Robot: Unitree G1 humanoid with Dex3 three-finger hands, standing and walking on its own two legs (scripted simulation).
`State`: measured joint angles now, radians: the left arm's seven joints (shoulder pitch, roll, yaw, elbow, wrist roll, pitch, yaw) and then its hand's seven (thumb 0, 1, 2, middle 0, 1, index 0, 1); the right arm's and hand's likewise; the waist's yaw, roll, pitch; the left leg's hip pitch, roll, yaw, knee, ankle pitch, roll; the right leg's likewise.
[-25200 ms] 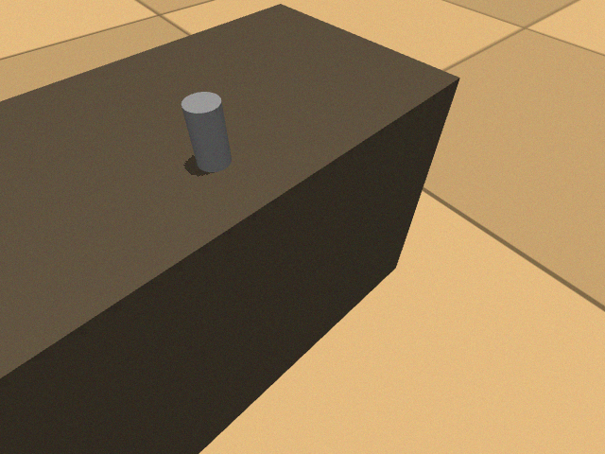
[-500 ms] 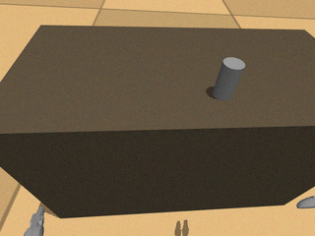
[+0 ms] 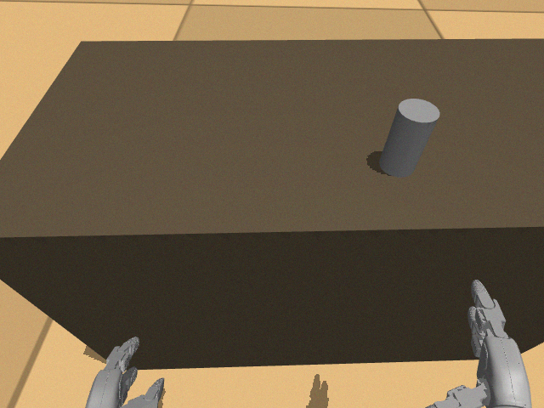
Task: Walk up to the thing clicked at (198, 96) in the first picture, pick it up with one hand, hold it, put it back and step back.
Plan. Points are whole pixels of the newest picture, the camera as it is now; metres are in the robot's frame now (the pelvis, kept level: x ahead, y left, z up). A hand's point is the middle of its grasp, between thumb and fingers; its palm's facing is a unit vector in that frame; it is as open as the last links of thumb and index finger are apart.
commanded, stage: home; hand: right
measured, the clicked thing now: (406, 139) +0.52 -0.24 +0.09
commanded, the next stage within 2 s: none
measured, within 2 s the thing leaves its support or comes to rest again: neither
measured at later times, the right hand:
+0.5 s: hand (384, 367) +0.20 -0.17 -0.10, palm faces +0.10 +0.97 -0.24, open 17.4 cm
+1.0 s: hand out of the picture +0.09 -0.27 -0.14, palm faces -0.05 +0.92 -0.40, open 17.5 cm
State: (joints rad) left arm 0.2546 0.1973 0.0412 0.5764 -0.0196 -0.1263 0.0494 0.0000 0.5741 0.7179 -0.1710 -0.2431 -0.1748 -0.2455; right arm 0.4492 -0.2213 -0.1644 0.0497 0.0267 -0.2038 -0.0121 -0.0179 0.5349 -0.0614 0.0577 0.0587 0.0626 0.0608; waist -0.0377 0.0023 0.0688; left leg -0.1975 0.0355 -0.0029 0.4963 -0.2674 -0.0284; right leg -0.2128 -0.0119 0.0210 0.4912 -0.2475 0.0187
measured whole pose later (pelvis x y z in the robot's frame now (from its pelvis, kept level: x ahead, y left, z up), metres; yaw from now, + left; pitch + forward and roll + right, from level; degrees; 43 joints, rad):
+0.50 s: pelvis +0.01 +0.01 -0.01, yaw +1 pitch +1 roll +0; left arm 0.23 0.21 0.00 0.70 0.01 -0.06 0.06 0.01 0.90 0.90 -0.20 -0.30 -0.21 -0.30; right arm 0.23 -0.17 -0.02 0.52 -0.01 -0.11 -0.10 -0.02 0.53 -0.06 0.06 0.06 0.06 0.06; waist 0.00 0.00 0.02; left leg -0.27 0.02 -0.01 0.56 -0.31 -0.02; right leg -0.28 -0.03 0.02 0.57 -0.30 0.03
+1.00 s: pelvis +0.00 -0.01 +0.00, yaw +1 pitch -3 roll +0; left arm 0.19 0.36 0.01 0.89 0.03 0.01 -0.01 0.01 0.90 0.90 -0.20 -0.30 -0.21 -0.30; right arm 0.23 -0.38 0.00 0.90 -0.03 -0.02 -0.01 -0.01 0.54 -0.05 0.05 0.05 0.06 0.06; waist 0.00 -0.02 0.02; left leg -0.20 0.03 -0.03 0.52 -0.28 -0.04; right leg -0.21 -0.02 0.00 0.53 -0.28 0.01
